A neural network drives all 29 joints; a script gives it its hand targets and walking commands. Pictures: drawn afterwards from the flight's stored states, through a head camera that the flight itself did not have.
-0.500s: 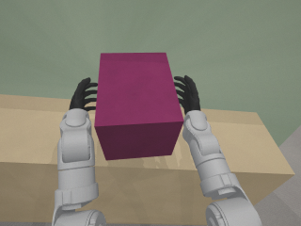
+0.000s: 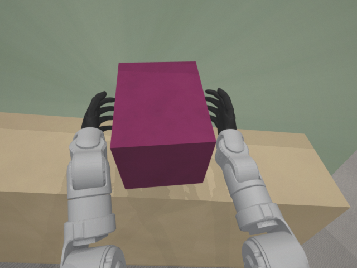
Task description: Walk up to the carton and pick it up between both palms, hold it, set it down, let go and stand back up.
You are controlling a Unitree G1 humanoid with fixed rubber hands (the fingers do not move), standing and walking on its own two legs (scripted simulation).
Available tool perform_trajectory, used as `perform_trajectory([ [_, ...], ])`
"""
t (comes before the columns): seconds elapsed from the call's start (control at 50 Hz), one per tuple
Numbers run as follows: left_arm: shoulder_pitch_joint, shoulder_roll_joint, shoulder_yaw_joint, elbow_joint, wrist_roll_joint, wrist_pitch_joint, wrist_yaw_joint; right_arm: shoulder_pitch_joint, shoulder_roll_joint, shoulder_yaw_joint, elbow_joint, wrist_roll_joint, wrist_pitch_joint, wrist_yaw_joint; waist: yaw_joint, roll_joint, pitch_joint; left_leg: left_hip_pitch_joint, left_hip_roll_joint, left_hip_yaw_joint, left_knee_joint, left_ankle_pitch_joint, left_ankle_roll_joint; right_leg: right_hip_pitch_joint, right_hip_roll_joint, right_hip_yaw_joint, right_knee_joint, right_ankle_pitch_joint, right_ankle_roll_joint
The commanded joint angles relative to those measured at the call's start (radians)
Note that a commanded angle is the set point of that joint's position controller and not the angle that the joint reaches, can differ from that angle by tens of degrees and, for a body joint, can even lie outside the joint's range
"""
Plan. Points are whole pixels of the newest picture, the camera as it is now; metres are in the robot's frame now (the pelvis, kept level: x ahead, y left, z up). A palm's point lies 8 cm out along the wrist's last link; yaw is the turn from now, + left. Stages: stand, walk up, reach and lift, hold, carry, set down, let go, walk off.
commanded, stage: hold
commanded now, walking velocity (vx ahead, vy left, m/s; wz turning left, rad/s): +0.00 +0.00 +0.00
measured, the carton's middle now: (161, 123) +0.41 +0.01 +0.14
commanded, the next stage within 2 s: set down in 0.48 s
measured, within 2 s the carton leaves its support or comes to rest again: neither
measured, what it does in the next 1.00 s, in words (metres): stands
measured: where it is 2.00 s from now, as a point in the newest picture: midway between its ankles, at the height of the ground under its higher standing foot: outside the picture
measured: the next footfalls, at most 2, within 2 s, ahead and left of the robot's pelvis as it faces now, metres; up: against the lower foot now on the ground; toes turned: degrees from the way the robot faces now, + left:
none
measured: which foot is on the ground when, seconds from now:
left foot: down 0.00-1.00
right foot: down 0.00-1.00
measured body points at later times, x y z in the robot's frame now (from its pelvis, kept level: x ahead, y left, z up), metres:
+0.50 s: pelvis +0.00 +0.00 +0.00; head -0.03 +0.03 +0.45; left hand +0.37 +0.15 +0.17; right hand +0.37 -0.13 +0.18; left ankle +0.04 +0.11 -0.75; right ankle +0.02 -0.10 -0.75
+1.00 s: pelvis +0.02 +0.00 +0.00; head +0.01 +0.03 +0.45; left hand +0.39 +0.15 +0.13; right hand +0.39 -0.12 +0.15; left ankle +0.04 +0.11 -0.75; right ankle +0.02 -0.10 -0.75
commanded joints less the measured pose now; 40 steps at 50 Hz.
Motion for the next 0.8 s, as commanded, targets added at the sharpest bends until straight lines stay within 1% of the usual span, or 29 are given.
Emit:
perform_trajectory([
  [0.0, -0.562, -0.392, -0.393, -0.100, -0.130, -0.076, -0.113, -0.576, 0.418, 0.324, -0.204, 0.033, -0.046, 0.103, -0.013, 0.090, -0.337, 0.098, -0.028, 0.024, -0.015, 0.127, 0.004, 0.016, 0.027, -0.019, -0.024, 0.127, 0.051],
  [0.22, -0.547, -0.396, -0.403, -0.116, -0.127, -0.069, -0.106, -0.572, 0.402, 0.326, -0.213, 0.039, -0.052, 0.109, -0.012, 0.099, -0.336, 0.116, -0.022, 0.023, -0.008, 0.160, -0.003, 0.007, 0.033, -0.023, -0.025, 0.113, 0.043],
  [0.52, -0.545, -0.387, -0.395, -0.109, -0.131, -0.074, -0.113, -0.580, 0.417, 0.334, -0.231, 0.035, -0.054, 0.102, -0.006, 0.083, -0.341, 0.098, -0.029, 0.026, -0.011, 0.127, 0.008, 0.027, 0.024, -0.016, -0.025, 0.142, 0.052],
  [0.6, -0.526, -0.382, -0.395, -0.078, -0.132, -0.105, -0.115, -0.588, 0.413, 0.317, -0.240, 0.011, -0.087, 0.107, 0.006, 0.085, -0.335, 0.085, -0.027, 0.028, -0.018, 0.081, 0.016, 0.012, 0.020, -0.021, -0.025, 0.108, 0.052],
  [0.72, -0.450, -0.366, -0.359, 0.038, -0.116, -0.206, -0.126, -0.539, 0.378, 0.239, -0.198, -0.079, -0.194, 0.137, 0.039, 0.085, -0.272, 0.025, -0.019, 0.045, -0.063, -0.060, 0.032, -0.037, 0.006, -0.029, -0.040, -0.037, 0.046],
  [0.78, -0.430, -0.363, -0.361, 0.060, -0.119, -0.255, -0.129, -0.504, 0.370, 0.220, -0.170, -0.114, -0.238, 0.145, 0.042, 0.080, -0.270, 0.013, -0.019, 0.049, -0.067, -0.054, 0.029, -0.035, 0.004, -0.030, -0.039, -0.032, 0.048],
])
